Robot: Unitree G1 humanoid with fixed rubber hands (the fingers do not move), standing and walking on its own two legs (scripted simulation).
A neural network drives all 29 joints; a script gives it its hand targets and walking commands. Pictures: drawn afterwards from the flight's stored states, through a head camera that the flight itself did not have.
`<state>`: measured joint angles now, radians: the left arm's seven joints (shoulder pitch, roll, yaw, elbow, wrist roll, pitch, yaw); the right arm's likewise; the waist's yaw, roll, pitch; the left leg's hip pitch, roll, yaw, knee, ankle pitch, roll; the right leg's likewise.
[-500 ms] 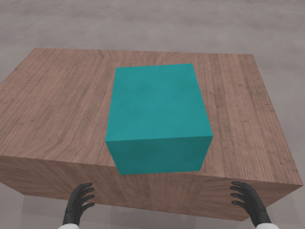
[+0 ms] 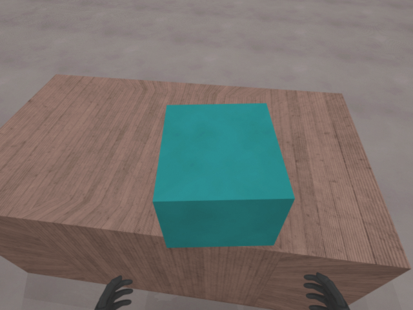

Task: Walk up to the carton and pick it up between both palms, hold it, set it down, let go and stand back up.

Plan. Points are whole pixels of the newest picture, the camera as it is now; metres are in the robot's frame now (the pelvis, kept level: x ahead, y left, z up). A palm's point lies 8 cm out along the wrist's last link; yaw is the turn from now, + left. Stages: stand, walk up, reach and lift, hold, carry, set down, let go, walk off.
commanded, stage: let go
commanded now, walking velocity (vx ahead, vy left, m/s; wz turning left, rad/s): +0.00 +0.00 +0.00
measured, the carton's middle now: (218, 172) +0.48 +0.01 -0.06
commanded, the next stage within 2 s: stand in 0.30 s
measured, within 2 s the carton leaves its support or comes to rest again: neither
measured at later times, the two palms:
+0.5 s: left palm out of the picture +0.09 +0.26 -0.11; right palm out of the picture +0.08 -0.23 -0.12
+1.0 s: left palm out of the picture -0.10 +0.26 -0.15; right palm out of the picture -0.07 -0.16 -0.15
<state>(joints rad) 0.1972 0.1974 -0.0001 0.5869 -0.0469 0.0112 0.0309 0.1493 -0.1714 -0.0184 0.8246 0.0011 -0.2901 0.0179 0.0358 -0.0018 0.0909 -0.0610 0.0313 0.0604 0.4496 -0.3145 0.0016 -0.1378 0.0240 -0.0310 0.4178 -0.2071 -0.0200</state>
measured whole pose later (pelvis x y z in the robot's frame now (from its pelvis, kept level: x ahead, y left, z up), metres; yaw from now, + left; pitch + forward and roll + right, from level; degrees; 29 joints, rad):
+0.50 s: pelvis +0.00 +0.02 +0.00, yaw +1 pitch -2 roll -1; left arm 0.27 0.19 0.03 0.75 0.05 0.02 -0.01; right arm 0.26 -0.20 -0.06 0.88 -0.04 0.01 0.03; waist 0.01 0.00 -0.04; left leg -0.13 0.00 0.05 0.50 -0.33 0.03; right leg -0.20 -0.01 -0.03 0.47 -0.23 0.01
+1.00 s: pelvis -0.02 +0.06 +0.00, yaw +2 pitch -2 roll +0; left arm 0.48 0.12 0.00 1.16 0.03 0.00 0.03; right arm 0.45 -0.13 -0.04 1.13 -0.03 0.00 -0.01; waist 0.00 -0.01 -0.12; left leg -0.10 -0.08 0.07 0.37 -0.24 0.10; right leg -0.19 -0.09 -0.01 0.39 -0.16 0.07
